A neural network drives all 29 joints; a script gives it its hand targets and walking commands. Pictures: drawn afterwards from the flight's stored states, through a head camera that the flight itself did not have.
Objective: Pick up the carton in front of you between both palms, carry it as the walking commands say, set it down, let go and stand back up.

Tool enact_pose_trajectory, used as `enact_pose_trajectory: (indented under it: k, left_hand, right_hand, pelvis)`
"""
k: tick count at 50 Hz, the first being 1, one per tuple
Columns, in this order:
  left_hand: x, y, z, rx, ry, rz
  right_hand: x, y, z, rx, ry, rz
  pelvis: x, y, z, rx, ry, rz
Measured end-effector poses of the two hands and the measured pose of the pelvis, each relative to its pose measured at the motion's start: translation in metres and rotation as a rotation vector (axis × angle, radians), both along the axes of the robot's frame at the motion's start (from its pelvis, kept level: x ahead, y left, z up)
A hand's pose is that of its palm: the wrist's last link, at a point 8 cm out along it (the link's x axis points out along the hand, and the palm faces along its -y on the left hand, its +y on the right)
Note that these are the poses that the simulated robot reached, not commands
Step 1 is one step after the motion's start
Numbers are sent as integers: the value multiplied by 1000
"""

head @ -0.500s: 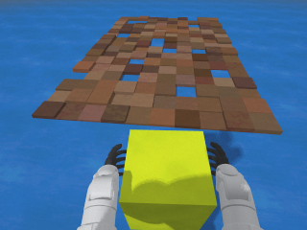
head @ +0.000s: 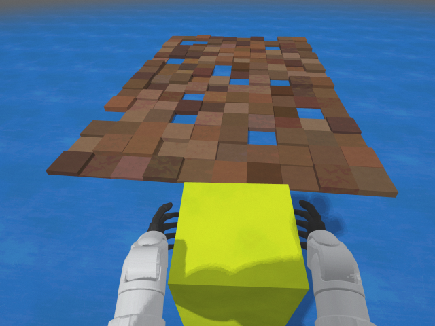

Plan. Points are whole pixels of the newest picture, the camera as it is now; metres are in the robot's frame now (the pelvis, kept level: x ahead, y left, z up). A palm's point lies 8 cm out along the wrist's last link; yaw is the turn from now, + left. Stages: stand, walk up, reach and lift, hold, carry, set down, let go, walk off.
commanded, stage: hold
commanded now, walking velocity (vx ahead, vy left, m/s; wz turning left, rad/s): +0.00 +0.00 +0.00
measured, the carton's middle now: (234, 258) +0.30 +0.00 -0.03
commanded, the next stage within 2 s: carry in 0.06 s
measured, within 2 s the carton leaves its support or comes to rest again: neither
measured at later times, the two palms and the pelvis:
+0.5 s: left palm (164, 187) +0.37 +0.14 +0.10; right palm (314, 187) +0.38 -0.16 +0.11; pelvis +0.11 +0.00 +0.00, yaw -1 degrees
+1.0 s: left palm (201, 136) +0.62 +0.09 +0.06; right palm (307, 137) +0.63 -0.21 +0.06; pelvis +0.40 -0.06 -0.02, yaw -1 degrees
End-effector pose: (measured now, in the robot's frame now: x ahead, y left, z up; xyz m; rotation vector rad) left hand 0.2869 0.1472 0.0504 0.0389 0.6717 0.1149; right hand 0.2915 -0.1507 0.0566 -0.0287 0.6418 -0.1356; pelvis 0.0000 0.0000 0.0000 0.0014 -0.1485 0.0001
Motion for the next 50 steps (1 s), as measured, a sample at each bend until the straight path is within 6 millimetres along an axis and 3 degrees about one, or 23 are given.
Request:
enact_pose_trajectory:
  k: [9,16,20,24,29,34,40,47,50]
  left_hand:
    - [12,-2,11,-2,-48,5]
    - [38,-28,34,-19,-106,-9]
    - [57,-26,50,-31,-114,1]
    - [80,-12,56,-51,-125,33]
    - [109,6,36,-84,-79,72]
    - [150,-7,30,-89,14,33]
    - [221,-25,31,-74,-2,40]
    - [313,-56,15,-69,-57,64]
    - [337,-61,10,-87,-7,85]
  right_hand:
    - [10,-2,8,22,-49,-11]
    - [26,-28,26,52,-108,-55]
    - [48,-26,44,74,-116,-61]
    - [76,-13,52,77,-125,-48]
    - [109,3,34,76,-78,-49]
    - [129,-9,22,105,12,-138]
    - [189,-31,25,113,-6,-188]
    - [295,-61,4,139,-54,-147]
    - [334,-63,2,139,-1,-103]
  pelvis:
    - [4,-1,-4,6,115,-40]
    - [34,-16,-6,9,185,-19]
    - [61,-15,3,28,223,-15]
    - [97,-7,1,33,242,-14]
    - [149,5,-14,38,243,-48]
    - [198,6,-4,17,251,-62]
    - [268,-10,-2,1,240,-61]
    - [367,-47,-29,-16,204,-35]
    - [398,-58,-22,-7,213,-13]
